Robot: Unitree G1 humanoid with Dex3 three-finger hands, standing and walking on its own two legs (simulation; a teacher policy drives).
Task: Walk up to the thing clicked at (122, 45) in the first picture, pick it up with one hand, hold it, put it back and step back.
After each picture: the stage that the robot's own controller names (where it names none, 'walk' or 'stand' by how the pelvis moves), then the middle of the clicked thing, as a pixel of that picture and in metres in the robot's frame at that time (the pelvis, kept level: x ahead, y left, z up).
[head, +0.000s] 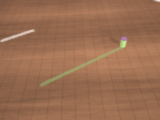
stand; (123, 42) +1.45 -0.46 -0.72
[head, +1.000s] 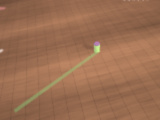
walk; (96, 47) +1.39 -0.03 -0.70
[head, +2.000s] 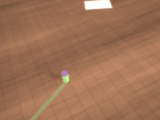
walk; (65, 76) +0.93 +0.26 -0.71
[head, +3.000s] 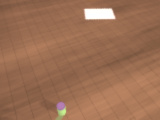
walk; (61, 108) +0.58 +0.19 -0.70
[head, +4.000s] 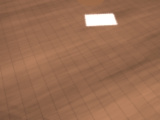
stand; out of the picture +0.42 +0.20 -0.72
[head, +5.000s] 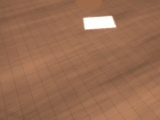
stand; out of the picture +0.39 +0.21 -0.72
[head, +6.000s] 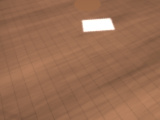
stand; out of the picture +0.37 +0.22 -0.73
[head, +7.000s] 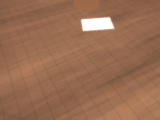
stand; out of the picture +0.37 +0.22 -0.73
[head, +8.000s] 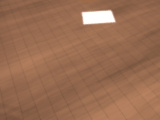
go down; out of the picture +0.38 +0.21 -0.72
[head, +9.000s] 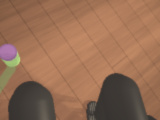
go down; (10, 56) +0.46 +0.25 -0.29
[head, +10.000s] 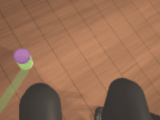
approach; (24, 59) +0.46 +0.24 -0.30
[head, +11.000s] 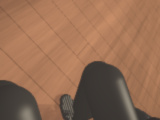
close in; out of the picture +0.44 +0.28 -0.22
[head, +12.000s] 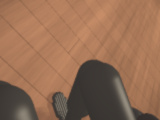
close; out of the picture +0.44 +0.29 -0.23
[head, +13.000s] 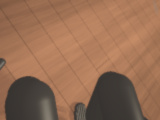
lift; out of the picture +0.38 +0.28 -0.16
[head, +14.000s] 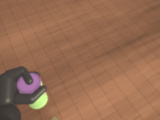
lift; (33, 91) +0.32 +0.18 +0.00
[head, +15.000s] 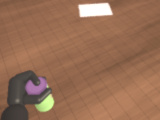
hold; (40, 94) +0.33 +0.17 -0.01
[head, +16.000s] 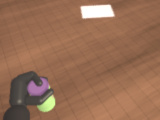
hold; (42, 95) +0.32 +0.17 -0.01
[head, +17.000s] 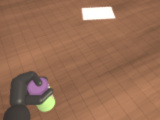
crouch; (42, 95) +0.33 +0.17 -0.01
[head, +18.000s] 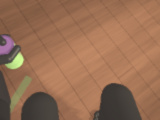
crouch; (8, 53) +0.46 +0.23 -0.10
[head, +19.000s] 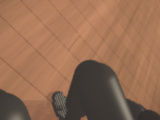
lower; out of the picture +0.43 +0.30 -0.23
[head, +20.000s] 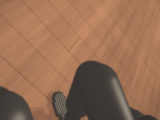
lower; out of the picture +0.43 +0.30 -0.23
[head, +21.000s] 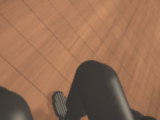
lower; out of the picture +0.43 +0.30 -0.23
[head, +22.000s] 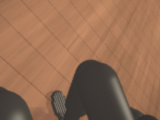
lower; out of the picture +0.44 +0.30 -0.23
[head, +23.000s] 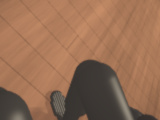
draw back; out of the picture +0.44 +0.30 -0.23
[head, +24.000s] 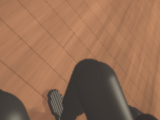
withdraw; out of the picture +0.43 +0.30 -0.23
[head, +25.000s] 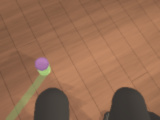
walk; (43, 66) +0.46 +0.22 -0.37
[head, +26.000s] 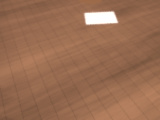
stand; out of the picture +0.38 +0.19 -0.66
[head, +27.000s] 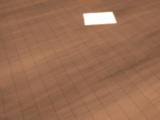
stand; out of the picture +0.39 +0.20 -0.67
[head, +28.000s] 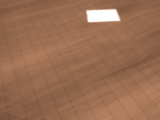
stand; out of the picture +0.39 +0.20 -0.67
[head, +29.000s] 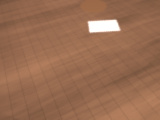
stand; out of the picture +0.40 +0.19 -0.72
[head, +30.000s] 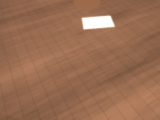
stand; out of the picture +0.37 +0.22 -0.73
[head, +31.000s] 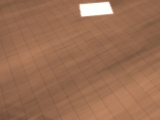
walk; out of the picture +0.39 +0.22 -0.72
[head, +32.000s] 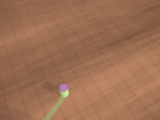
walk; (64, 90) +0.63 +0.16 -0.70
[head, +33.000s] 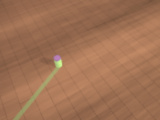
stand; (58, 61) +0.97 +0.29 -0.69
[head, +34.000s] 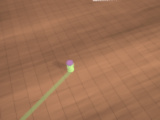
stand; (70, 66) +0.99 +0.18 -0.70
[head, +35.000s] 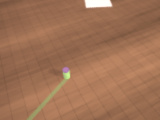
stand; (66, 73) +0.98 +0.20 -0.73
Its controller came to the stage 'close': yes
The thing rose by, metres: 0.70
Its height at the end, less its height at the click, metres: +0.00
